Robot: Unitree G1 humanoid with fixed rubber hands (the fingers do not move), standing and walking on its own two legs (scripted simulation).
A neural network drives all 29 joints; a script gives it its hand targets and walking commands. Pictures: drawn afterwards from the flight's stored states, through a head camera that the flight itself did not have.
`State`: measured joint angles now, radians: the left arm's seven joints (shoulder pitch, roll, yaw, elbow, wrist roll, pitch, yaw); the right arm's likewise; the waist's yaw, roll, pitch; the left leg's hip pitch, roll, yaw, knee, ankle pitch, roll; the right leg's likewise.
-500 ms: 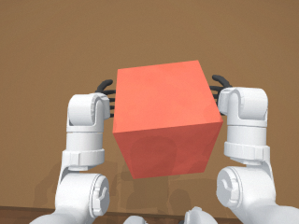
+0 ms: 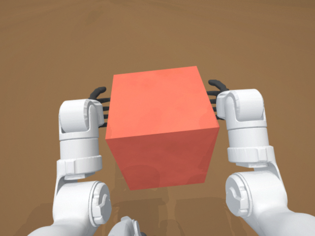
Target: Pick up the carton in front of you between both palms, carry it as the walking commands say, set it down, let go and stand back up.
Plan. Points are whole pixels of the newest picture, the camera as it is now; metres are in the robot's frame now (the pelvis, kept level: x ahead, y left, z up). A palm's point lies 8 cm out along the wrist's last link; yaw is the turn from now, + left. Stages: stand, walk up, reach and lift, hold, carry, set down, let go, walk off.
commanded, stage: carry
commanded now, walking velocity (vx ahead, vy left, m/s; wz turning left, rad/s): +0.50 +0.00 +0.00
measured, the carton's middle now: (161, 131) +0.37 -0.03 +0.09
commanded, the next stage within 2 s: none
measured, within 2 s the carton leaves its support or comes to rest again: neither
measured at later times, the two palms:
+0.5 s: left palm (87, 30) +0.61 +0.15 +0.27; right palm (195, 25) +0.59 -0.15 +0.27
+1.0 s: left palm (104, 23) +0.83 +0.13 +0.20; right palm (180, 18) +0.84 -0.17 +0.20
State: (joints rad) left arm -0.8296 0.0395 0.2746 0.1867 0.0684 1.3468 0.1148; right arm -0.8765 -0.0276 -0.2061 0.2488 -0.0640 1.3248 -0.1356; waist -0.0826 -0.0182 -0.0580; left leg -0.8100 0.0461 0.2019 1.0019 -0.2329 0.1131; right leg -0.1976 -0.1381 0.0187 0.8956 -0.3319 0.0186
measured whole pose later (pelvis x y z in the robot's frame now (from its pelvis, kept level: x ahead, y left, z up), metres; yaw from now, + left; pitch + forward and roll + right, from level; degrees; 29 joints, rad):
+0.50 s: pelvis +0.24 +0.00 +0.09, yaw +0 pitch +5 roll +0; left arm -0.84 0.04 0.26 0.17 0.08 1.38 0.12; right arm -0.81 0.01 -0.25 0.15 -0.08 1.35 -0.14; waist -0.05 -0.02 -0.12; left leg -0.21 0.00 0.16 0.50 -0.38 0.05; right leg -0.71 -0.08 -0.08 0.79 -0.13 -0.04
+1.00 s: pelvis +0.50 -0.02 +0.10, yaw +1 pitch +6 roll +1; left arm -0.53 -0.10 0.26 -0.05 0.12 1.23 0.11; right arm -0.59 0.06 -0.22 0.00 -0.08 1.24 -0.14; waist -0.01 0.03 -0.03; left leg -0.67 0.09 0.08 0.68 -0.10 -0.03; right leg -0.10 -0.01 -0.14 0.25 -0.25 -0.05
